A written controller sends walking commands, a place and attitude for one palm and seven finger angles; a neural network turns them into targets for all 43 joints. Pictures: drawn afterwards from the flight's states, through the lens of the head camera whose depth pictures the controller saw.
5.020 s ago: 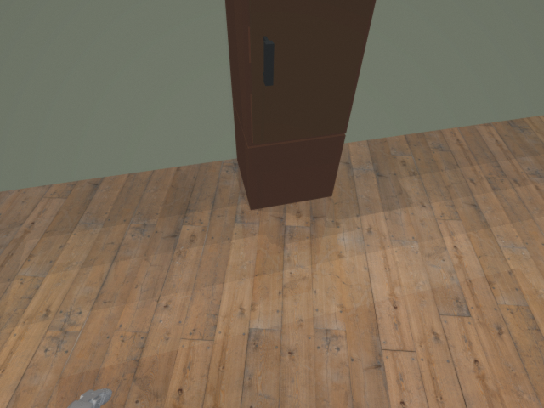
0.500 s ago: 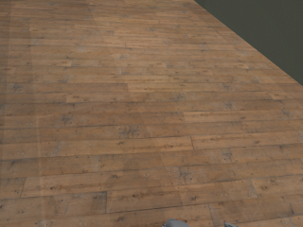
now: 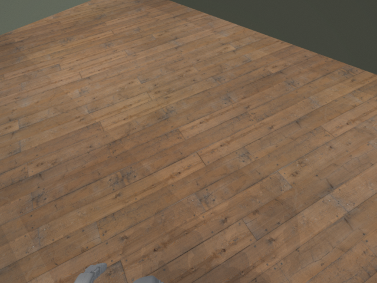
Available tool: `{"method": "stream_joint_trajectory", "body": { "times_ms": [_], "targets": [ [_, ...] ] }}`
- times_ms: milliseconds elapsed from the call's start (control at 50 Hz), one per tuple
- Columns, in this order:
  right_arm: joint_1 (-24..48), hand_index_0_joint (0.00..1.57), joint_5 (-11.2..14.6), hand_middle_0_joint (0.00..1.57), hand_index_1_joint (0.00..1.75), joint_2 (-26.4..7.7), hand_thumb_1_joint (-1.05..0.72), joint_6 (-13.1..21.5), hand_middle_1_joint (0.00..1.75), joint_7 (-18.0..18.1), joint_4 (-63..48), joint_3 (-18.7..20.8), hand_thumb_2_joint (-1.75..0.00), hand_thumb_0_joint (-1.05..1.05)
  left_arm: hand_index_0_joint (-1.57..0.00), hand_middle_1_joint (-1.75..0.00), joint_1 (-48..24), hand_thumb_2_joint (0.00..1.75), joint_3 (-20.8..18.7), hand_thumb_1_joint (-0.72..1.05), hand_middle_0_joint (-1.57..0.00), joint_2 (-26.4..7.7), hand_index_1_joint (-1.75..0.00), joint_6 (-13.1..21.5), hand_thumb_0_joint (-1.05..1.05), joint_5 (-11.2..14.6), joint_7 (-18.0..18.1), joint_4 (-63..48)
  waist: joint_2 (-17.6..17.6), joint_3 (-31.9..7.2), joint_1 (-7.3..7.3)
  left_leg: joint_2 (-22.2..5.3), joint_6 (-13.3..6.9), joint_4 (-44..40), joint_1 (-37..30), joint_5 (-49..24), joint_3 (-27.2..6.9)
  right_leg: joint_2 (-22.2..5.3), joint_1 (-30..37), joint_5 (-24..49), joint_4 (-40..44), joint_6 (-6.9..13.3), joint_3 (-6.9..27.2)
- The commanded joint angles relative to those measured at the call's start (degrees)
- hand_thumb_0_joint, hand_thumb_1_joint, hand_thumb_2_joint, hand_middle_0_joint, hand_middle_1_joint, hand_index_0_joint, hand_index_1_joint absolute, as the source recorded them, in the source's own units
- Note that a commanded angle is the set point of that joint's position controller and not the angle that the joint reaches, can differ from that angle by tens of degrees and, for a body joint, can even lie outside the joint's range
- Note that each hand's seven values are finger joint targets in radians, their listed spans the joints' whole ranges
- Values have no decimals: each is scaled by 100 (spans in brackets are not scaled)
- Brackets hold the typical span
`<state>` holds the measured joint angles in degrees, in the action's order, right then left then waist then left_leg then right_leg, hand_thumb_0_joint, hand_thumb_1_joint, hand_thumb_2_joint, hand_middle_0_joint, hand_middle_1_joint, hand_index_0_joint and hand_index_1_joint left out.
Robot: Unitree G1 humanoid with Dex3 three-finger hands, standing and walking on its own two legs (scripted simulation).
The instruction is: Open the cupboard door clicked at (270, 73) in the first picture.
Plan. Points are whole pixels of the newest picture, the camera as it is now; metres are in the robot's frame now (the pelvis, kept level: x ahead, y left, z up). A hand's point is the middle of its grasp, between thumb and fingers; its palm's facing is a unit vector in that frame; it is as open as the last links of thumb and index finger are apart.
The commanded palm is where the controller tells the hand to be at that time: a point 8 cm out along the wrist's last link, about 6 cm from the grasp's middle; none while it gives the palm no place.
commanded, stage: walk to a spot facing it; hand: left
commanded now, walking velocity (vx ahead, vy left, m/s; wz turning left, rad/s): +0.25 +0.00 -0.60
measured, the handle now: out of the picture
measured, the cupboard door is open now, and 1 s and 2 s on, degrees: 0 0 0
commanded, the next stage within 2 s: turn to face it in 0.82 s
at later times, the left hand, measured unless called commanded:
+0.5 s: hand out of the picture +0.10 +0.23 -0.18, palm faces -0.12 -0.98 -0.16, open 7.4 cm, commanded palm none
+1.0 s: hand (168, 187) +0.40 +0.09 -0.16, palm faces -0.56 -0.79 -0.25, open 7.4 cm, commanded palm none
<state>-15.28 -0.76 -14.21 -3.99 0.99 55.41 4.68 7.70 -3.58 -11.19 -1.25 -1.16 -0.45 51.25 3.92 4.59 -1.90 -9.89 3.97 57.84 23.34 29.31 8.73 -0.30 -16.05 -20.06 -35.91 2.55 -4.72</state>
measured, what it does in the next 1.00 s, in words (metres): walks ahead, turning right: left foot, then right foot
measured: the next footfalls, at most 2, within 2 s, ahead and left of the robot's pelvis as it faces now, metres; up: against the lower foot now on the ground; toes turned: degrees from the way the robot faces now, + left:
left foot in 0.44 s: +0.19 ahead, +0.12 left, +0.00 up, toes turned -6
right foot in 0.98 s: +0.19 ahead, -0.13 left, +0.00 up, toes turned -39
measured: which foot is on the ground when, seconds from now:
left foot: up 0.00-0.42, down 0.44-0.98, up 1.00-1.00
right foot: down 0.00-0.46, up 0.48-0.96, down 0.98-1.00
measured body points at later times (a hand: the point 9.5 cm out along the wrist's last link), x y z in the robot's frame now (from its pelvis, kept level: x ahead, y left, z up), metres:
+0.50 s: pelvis +0.10 +0.04 +0.00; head +0.12 +0.06 +0.45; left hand +0.11 +0.28 -0.16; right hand +0.17 -0.23 -0.11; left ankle +0.16 +0.13 -0.73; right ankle -0.01 -0.08 -0.70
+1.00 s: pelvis +0.18 +0.00 -0.01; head +0.21 -0.04 +0.44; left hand +0.42 +0.13 -0.14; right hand +0.01 -0.18 -0.16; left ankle +0.16 +0.13 -0.72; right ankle +0.15 -0.10 -0.73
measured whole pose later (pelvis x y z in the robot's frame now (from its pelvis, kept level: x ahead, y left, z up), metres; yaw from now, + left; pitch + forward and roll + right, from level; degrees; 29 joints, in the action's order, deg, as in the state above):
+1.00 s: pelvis +0.18 +0.00 -0.01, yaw -32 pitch +0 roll +0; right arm -20.3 -0.8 -10.6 -0.3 0.9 58.7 3.6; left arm 4.6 -4.0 -12.0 -1.3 -2.2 -1.1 51.9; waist 1.1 5.8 -3.4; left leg -11.0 2.1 39.7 8.8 26.3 22.7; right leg -2.1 -21.0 -15.7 -37.0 0.6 -7.3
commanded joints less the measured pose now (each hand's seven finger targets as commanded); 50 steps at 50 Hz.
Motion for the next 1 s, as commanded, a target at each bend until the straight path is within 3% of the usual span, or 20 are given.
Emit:
{"method": "stream_joint_trajectory", "body": {
  "times_ms": [0, 80, 200, 300, 340, 380, 400, 420, 440, 460, 500, 560, 600, 700, 840, 900, 920, 940, 960, 980],
  "targets": [
    [507, 20, -110, 20, 30, -448, -90, 206, 30, -88, -679, 55, -90, 0, -20, -30, 399, 90, -271, 90, -20, -1055, -30, 95, 0, 64, 145, -241, -1309, -319, 313, 7, 152, 855, 1280, -841, -655, -1337, 843, 1315, 2017, 477, 1865],
    [313, 20, -128, 20, 30, -423, -90, 269, 30, -132, -541, 68, -90, 0, -20, -30, 601, 90, -254, 90, -20, -1086, -30, 248, 0, 45, 77, -157, -1188, -344, 266, 135, 235, 446, 1212, -1250, -592, -1109, 969, 1042, 2142, 470, 1780],
    [838, 20, -104, 20, 30, -404, -90, 395, 30, -162, -745, 27, -90, 0, -20, -30, 1058, 90, -245, 90, -20, -1056, -30, 352, 0, 9, 53, 34, -1107, -217, 433, 252, 194, -299, 1387, -1220, -667, -1208, 1193, 533, 2301, 742, 2336],
    [1145, 20, -51, 20, 30, -297, -90, 519, 30, -165, -890, -35, -90, 0, -20, -30, 1183, 90, -232, 90, -20, -1073, -30, 372, 0, -26, 80, 161, -1151, -137, 492, 448, 80, -1299, 908, -970, -630, -1259, 1127, 1085, 2126, 810, 2496],
    [1047, 20, -19, 20, 30, -266, -90, 579, 30, -140, -892, -59, -90, 0, -20, -30, 1124, 90, -239, 90, -20, -1086, -30, 354, 0, -24, 84, 187, -1259, -189, 436, 596, 14, -1893, 340, -905, -550, -1175, 964, 1572, 1877, 744, 2505],
    [415, 20, -4, 20, 30, -299, -90, 640, 30, -78, -690, -50, -90, 0, -20, -30, 856, 90, -264, 90, -20, -1097, -30, 323, 0, 7, 87, 180, -1139, -343, 109, 708, -27, -2884, -888, -1496, -447, -900, 414, 1547, 1359, 487, 2298],
    [-98, 20, -6, 20, 30, -508, -90, 683, 30, -8, -487, -23, -90, 0, -20, -30, 808, 90, -240, 90, -20, -938, -30, 300, 0, 40, 66, 139, -689, -489, -92, 606, -71, -3399, -2008, -1787, -508, -503, -263, 1358, 738, 276, 2055],
    [-691, 20, -70, 20, 30, -1040, -90, 730, 30, 51, -322, 88, -90, 0, -20, -30, 902, 90, -195, 90, -20, -595, -30, 276, 0, 100, 14, 87, 590, -923, -325, -561, -332, -3863, -3064, -1198, -1760, 179, -1145, 284, -622, -14, 1443],
    [-1034, 20, -90, 20, 30, -1452, -90, 686, 30, 43, -299, 156, -90, 0, -20, -30, 1006, 90, -149, 90, -20, -398, -30, 278, 0, 102, -29, -7, 1681, -991, -321, -1934, -839, -4456, -3134, -682, -3178, 447, -2051, -1482, -2181, -305, 607],
    [-790, 20, -51, 20, 30, -1367, -90, 593, 30, 21, -429, 120, -90, 0, -20, -30, 830, 90, -176, 90, -20, -615, -30, 234, 0, 26, -33, -49, 984, -551, -299, -2098, -1069, -4602, -2312, -96, -3208, 16, -2013, -1407, -2778, -307, 765],
    [20, 20, -62, 20, 30, -708, -90, 616, 30, 50, -570, -66, -90, 0, -20, -30, 878, 90, -269, 90, -20, -621, -30, 115, 0, -59, -95, 182, 621, 179, 60, -1494, -768, -4868, -1055, -39, -2179, -249, -1789, -647, -3218, -379, 663],
    [139, 20, -26, 20, 30, -420, -90, 675, 30, 108, -504, -153, -90, 0, -20, -30, 1105, 90, -270, 90, -20, -401, -30, 13, 0, -41, -153, 311, 449, -27, 286, -957, -516, -4484, -1230, -2535, -771, -341, -1615, 215, -3395, -541, 504],
    [-65, 20, -7, 20, 30, -374, -90, 698, 30, 129, -413, -154, -90, 0, -20, -30, 1220, 90, -272, 90, -20, -334, -30, -61, 0, -24, -106, 313, 441, -362, 300, -942, -575, -4163, -1588, -4016, -309, -320, -1643, 311, -3524, -632, 471],
    [-334, 20, -20, 20, 30, -327, -90, 652, 30, 133, -237, -89, -90, 0, -20, -30, 686, 90, -264, 90, -20, -210, -30, -172, 0, -39, -98, 79, 347, -277, 214, -1026, -836, -3941, -1935, -4756, 91, -410, -2014, 495, -3170, -743, 282],
    [-582, 20, -87, 20, 30, -525, -90, 529, 30, 68, -44, 55, -90, 0, -20, -30, -297, 90, -166, 90, -20, -217, -30, -137, 0, -33, -112, -322, 636, -209, -97, -1208, -992, -3537, -2311, -4801, 485, -386, -1543, 64, -1200, -629, -167],
    [-642, 20, -85, 20, 30, -626, -90, 493, 30, 31, -4, 103, -90, 0, -20, -30, -254, 90, -148, 90, -20, -275, -30, -37, 0, -49, -75, -372, 668, -361, -54, -1274, -886, -3038, -2333, -5499, 585, -162, -972, -35, -511, -438, -309],
    [-678, 20, -63, 20, 30, -621, -90, 498, 30, 18, 32, 91, -90, 0, -20, -30, 24, 90, -141, 90, -20, -328, -30, 32, 0, -61, -36, -291, 535, -552, 90, -1190, -769, -2583, -2200, -5760, 614, -85, -383, 301, 59, -355, -297],
    [-689, 20, -17, 20, 30, -577, -90, 505, 30, -4, 30, 68, -90, 0, -20, -30, 611, 90, -163, 90, -20, -493, -30, 145, 0, -89, 8, -105, 151, -946, 403, -977, -523, -1674, -1763, -5472, 722, -162, 729, 1382, 965, -279, -161],
    [-824, 20, 57, 20, 30, -213, -90, 490, 30, -56, -72, -36, -90, 0, -20, -30, 1215, 90, -262, 90, -20, -1137, -30, 264, 0, -147, 112, 104, -1363, -1586, 602, -375, -209, -264, -84, -2781, 887, -1479, 2462, 3725, 999, 143, 1335],
    [-480, 20, 103, 20, 30, 45, -90, 425, 30, -9, -226, -138, -90, 0, -20, -30, 1527, 90, -283, 90, -20, -1446, -30, 287, 0, -1, 156, 306, -1811, -2009, 670, 254, -44, 735, 441, 795, 211, -2538, 2565, 6171, 798, 850, 2109]
  ]
}}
